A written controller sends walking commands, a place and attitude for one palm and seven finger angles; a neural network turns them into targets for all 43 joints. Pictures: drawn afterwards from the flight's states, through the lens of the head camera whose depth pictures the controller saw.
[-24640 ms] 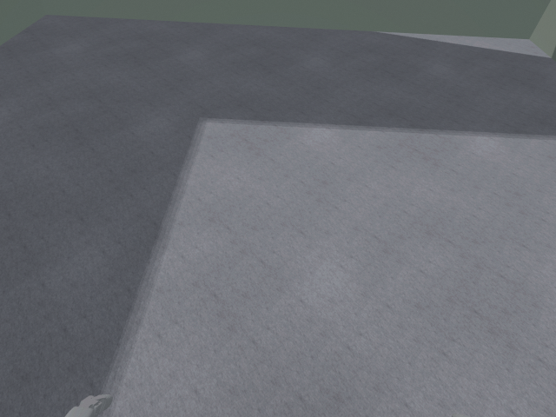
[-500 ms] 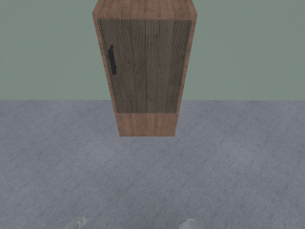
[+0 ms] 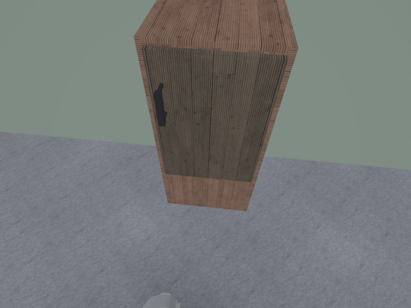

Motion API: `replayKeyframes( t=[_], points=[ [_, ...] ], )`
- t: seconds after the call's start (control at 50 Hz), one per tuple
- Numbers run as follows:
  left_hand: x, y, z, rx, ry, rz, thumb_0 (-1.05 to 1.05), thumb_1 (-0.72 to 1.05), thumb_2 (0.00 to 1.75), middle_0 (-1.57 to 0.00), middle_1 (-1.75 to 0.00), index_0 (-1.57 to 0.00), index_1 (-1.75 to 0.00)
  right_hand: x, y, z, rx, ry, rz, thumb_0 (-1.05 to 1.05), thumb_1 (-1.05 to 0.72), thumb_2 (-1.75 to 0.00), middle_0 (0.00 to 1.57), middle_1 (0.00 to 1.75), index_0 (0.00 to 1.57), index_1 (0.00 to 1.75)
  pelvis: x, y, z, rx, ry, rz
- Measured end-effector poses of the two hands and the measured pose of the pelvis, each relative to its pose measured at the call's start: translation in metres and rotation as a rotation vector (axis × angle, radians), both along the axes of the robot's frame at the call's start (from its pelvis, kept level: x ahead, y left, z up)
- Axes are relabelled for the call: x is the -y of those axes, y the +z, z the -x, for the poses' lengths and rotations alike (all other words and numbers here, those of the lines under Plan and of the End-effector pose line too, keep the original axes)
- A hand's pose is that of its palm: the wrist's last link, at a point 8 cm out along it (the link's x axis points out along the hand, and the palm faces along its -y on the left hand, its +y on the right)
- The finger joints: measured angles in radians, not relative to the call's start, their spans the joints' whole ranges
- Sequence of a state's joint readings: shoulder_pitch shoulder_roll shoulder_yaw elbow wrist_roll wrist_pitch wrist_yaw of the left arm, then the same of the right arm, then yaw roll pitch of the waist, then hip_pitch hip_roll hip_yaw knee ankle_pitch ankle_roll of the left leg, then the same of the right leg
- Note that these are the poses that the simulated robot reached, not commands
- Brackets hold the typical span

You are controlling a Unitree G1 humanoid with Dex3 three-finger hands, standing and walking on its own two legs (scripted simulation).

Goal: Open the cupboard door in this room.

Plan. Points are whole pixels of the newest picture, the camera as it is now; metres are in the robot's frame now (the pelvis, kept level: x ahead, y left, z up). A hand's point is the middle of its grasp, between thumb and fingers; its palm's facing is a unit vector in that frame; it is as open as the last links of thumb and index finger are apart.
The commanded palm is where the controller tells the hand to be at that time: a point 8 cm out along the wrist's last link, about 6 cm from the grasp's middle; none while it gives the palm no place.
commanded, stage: take the last steps up to it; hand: left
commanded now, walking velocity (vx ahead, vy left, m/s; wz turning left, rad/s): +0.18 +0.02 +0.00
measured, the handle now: (161, 105) +0.67 +0.21 -0.03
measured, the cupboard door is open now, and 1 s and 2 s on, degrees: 0 0 0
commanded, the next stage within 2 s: come to a stop and stand still in 0.08 s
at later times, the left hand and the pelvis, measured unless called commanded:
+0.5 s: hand (127, 286) +0.18 +0.20 -0.17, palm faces -0.01 -0.97 -0.26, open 7.3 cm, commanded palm none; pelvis +0.10 +0.01 -0.01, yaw -2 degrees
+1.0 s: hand out of the picture +0.08 +0.21 -0.18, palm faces +0.08 -0.97 -0.22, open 7.3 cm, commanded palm none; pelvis +0.05 +0.02 -0.01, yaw +0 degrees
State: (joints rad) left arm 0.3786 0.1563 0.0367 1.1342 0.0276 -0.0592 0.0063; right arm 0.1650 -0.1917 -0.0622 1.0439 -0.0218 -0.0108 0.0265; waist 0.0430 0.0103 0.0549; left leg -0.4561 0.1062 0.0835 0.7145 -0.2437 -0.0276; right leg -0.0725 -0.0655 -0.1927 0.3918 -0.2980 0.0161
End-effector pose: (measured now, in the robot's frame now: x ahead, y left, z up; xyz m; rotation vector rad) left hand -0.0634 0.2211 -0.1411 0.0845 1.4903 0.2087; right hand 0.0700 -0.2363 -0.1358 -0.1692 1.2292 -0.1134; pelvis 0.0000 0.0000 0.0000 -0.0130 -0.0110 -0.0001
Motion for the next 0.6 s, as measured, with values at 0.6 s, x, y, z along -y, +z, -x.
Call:
replayKeyframes(
  t=[0.6],
  points=[
    [-0.007,0.01,-0.241,0.24,-0.173,-0.104,0.0,0.91,0.9,-0.19,-0.3,-0.2,-0.29,-0.005,-0.033,-0.027,-0.187,-0.151,-0.057,0.0,-0.91,-0.9,0.2,0.3,0.2,0.3,0.011,-0.009,-0.1,0.01,-0.02,-0.045]
  ],
)
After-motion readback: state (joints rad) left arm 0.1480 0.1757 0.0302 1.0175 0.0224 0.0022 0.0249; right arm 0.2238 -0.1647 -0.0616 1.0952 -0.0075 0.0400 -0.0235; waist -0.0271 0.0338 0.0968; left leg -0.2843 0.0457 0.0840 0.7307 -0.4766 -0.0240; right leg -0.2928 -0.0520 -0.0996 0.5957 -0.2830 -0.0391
